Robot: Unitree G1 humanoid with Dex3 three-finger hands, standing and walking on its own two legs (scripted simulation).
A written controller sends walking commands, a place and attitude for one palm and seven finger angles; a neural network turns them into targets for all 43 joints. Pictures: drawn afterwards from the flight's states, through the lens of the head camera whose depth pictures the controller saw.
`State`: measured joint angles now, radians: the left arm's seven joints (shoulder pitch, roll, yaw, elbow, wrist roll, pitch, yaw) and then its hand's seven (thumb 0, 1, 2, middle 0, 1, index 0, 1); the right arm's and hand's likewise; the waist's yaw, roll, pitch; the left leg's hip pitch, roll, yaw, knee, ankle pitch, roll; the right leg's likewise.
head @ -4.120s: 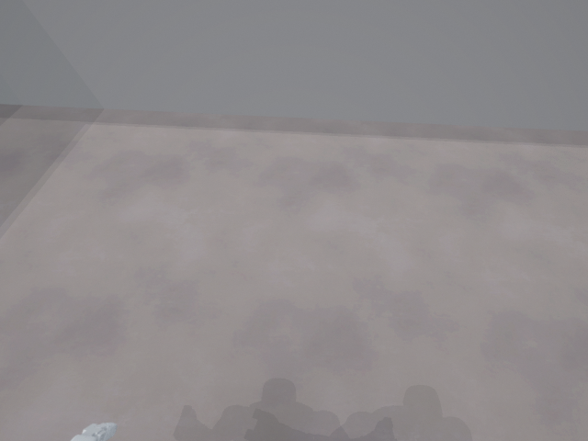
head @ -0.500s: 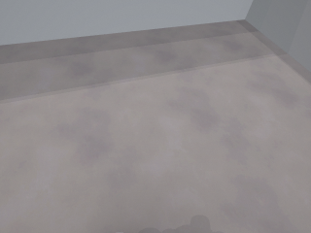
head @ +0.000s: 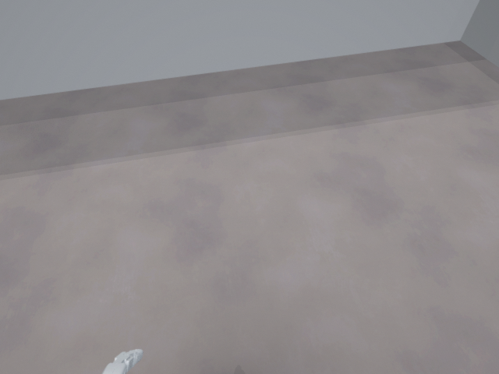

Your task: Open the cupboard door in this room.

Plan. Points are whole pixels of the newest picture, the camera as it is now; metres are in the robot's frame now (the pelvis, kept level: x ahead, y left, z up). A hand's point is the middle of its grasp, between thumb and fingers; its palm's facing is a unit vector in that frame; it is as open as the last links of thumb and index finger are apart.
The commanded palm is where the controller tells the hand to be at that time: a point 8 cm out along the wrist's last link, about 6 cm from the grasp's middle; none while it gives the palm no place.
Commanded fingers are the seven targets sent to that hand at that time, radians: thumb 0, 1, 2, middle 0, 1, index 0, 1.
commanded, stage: turn or walk to find it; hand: left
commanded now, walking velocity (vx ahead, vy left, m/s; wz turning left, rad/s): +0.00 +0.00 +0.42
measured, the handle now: out of the picture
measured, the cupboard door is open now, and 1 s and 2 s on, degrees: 0 0 0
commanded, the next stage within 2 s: none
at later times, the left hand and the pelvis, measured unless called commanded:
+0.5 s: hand out of the picture -0.05 +0.26 -0.18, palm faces +0.28 -0.93 -0.24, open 7.4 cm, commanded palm none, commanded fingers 0.00 0.90 0.90 -0.20 -0.30 -0.20 -0.30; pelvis -0.02 +0.04 +0.00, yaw +13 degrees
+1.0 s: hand out of the picture -0.02 +0.23 -0.14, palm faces +0.44 -0.86 -0.27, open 7.3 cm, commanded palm none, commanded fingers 0.00 0.90 0.90 -0.20 -0.30 -0.20 -0.30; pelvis -0.04 +0.01 +0.01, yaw +26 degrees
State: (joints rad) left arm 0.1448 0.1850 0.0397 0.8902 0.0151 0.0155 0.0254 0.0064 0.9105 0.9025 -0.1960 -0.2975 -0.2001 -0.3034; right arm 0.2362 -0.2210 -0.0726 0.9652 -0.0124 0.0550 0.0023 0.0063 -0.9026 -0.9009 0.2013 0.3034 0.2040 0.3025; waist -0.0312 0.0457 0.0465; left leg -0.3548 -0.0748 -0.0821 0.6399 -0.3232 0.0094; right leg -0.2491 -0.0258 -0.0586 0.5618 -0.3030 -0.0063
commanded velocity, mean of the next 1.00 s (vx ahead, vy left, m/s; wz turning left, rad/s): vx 0.00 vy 0.00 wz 0.42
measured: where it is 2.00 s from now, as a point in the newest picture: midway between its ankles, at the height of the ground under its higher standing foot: outside the picture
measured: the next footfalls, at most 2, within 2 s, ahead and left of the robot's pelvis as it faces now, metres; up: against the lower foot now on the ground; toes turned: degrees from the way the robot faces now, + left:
left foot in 0.38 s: -0.01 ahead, +0.14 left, +0.00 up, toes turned +16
right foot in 0.88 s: +0.05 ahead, -0.07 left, +0.00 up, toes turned +19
